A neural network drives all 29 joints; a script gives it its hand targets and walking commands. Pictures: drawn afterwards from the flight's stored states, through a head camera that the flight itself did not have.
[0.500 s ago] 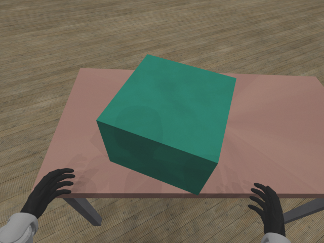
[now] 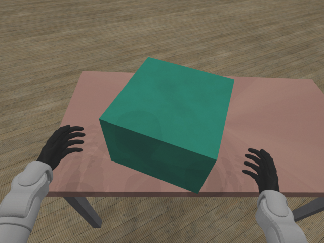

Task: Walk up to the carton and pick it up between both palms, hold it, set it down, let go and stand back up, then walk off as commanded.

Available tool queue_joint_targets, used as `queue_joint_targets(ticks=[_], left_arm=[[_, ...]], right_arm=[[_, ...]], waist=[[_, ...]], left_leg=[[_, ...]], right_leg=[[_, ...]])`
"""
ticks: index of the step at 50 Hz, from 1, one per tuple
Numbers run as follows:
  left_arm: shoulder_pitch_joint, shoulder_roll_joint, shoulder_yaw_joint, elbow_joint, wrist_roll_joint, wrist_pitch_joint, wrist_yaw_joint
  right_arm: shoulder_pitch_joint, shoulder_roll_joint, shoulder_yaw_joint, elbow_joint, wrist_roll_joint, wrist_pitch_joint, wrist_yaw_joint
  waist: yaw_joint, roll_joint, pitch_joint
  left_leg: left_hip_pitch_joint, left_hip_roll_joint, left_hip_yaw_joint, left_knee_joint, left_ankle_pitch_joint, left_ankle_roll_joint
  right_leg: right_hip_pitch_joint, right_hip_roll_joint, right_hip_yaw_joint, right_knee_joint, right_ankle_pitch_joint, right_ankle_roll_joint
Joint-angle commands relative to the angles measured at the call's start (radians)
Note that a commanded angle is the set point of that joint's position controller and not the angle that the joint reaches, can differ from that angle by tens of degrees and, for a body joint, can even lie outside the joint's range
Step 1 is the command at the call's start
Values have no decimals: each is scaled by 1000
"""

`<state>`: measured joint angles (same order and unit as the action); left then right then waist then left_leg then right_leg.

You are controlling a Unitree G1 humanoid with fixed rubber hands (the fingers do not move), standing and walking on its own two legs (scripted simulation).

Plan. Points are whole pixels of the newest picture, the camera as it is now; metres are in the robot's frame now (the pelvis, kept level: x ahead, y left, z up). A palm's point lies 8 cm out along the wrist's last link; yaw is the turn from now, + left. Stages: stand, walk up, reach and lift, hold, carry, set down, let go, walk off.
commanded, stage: reach and lift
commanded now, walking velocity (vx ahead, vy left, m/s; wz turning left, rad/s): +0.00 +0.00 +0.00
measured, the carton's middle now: (171, 121) +0.48 +0.00 -0.01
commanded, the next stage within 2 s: none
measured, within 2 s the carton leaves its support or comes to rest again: neither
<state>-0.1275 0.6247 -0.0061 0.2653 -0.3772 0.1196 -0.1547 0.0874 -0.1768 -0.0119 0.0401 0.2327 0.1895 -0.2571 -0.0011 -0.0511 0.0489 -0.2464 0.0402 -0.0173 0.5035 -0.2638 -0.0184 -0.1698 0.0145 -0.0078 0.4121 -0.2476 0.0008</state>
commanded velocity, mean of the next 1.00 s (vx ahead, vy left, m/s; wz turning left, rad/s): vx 0.00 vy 0.00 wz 0.00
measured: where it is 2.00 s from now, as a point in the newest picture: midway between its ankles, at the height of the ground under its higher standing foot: outside the picture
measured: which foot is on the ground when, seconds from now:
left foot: down 0.00-1.00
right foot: down 0.00-1.00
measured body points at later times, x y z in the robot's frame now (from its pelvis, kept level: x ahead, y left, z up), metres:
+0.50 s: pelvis -0.01 +0.00 +0.00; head +0.02 +0.03 +0.45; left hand +0.38 +0.27 +0.09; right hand +0.34 -0.22 +0.08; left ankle +0.00 +0.12 -0.74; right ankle -0.02 -0.13 -0.74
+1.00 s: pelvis +0.00 +0.00 +0.00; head +0.01 +0.03 +0.45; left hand +0.44 +0.25 +0.12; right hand +0.38 -0.24 +0.10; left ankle +0.00 +0.12 -0.74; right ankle -0.02 -0.13 -0.74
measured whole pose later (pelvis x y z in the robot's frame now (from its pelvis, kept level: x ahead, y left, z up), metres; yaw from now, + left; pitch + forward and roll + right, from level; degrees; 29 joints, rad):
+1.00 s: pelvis +0.00 +0.00 +0.00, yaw +0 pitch +2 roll -2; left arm -0.84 0.57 -0.24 1.04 -0.39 0.06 -0.14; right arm -0.61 -0.23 -0.07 0.78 0.23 0.13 -0.21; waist -0.08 -0.05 -0.04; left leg -0.29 0.04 -0.02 0.50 -0.25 -0.02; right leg -0.22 0.01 -0.01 0.41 -0.23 0.00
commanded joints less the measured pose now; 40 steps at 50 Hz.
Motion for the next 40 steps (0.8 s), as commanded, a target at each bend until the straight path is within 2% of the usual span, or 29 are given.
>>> queue_joint_targets(ticks=[1, 5, 10, 11, 14, 17, 18, 20, 21, 25, 27, 31, 35, 36, 40], left_arm=[[-575, 258, 82, -60, -129, -29, 3], [-694, 255, 49, 40, -134, -18, 6], [-821, 249, 34, 87, -121, -14, 15], [-840, 237, 19, 123, -122, -13, 13], [-886, 223, 3, 168, -115, -11, 11], [-935, 227, -1, 185, -115, -14, 12], [-952, 229, -5, 187, -114, -15, 10], [-985, 228, -4, 208, -106, -11, 12], [-1000, 223, -13, 214, -102, -12, 12], [-1068, 221, -33, 271, -111, -22, 14], [-1107, 211, -49, 308, -107, -28, 20], [-1178, 210, -73, 366, -119, -59, 25], [-1232, 194, -102, 457, -120, -80, 25], [-1255, 200, -101, 480, -118, -89, 28], [-1324, 185, -135, 567, -126, -113, 32]], right_arm=[[-420, -185, -181, -155, 96, -20, -9], [-531, -199, -205, -79, 94, 13, -5], [-647, -220, -227, 0, 88, 22, 2], [-668, -220, -224, 34, 89, 27, 3], [-724, -222, -213, 90, 92, 23, 6], [-784, -240, -210, 95, 90, 10, 10], [-791, -243, -212, 118, 88, 6, 9], [-833, -244, -209, 141, 91, 0, 12], [-839, -242, -215, 168, 85, -2, 12], [-922, -256, -215, 203, 78, -17, 18], [-954, -263, -225, 251, 73, -25, 25], [-1034, -271, -224, 295, 66, -52, 33], [-1093, -275, -212, 390, 65, -72, 38], [-1120, -273, -198, 406, 72, -78, 42], [-1193, -274, -185, 487, 72, -99, 53]], waist=[[-137, 204, -351], [-160, 193, -361], [-178, 201, -422], [-191, 195, -419], [-198, 184, -421], [-201, 170, -478], [-212, 175, -490], [-209, 179, -496], [-223, 187, -504], [-231, 168, -542], [-238, 187, -542], [-246, 172, -599], [-260, 162, -581], [-249, 168, -567], [-254, 160, -591]], left_leg=[[172, -22, 22, -121, 255, -8], [150, -20, 22, -127, 201, 5], [170, -15, 11, -118, 236, 0], [175, -16, 10, -118, 227, 3], [165, -20, 8, -112, 250, 6], [186, -21, 3, -97, 298, 3], [194, -24, 3, -94, 315, -2], [187, -26, 3, -89, 335, -5], [194, -25, 0, -85, 347, -9], [175, -25, -4, -79, 334, -7], [181, -20, -9, -76, 334, -15], [159, -22, -13, -64, 349, -14], [133, -27, -14, -61, 335, -12], [124, -27, -14, -59, 334, -13], [109, -27, -14, -55, 316, -7]], right_leg=[[142, -59, 24, -37, 357, -14], [127, -56, 18, -34, 314, -19], [123, -49, 13, -28, 338, -16], [114, -49, 12, -32, 332, -15], [116, -50, 14, -30, 371, -10], [113, -44, 8, -25, 414, -5], [114, -42, 6, -25, 427, -2], [112, -41, 4, -21, 453, 2], [108, -41, 4, -23, 461, 1], [91, -38, -2, -16, 464, 4], [64, -35, -8, -18, 433, -1], [53, -29, -13, -5, 459, 3], [39, -27, -15, -1, 470, 6], [25, -27, -15, 0, 458, 6], [1, -26, -18, 2, 441, 7]])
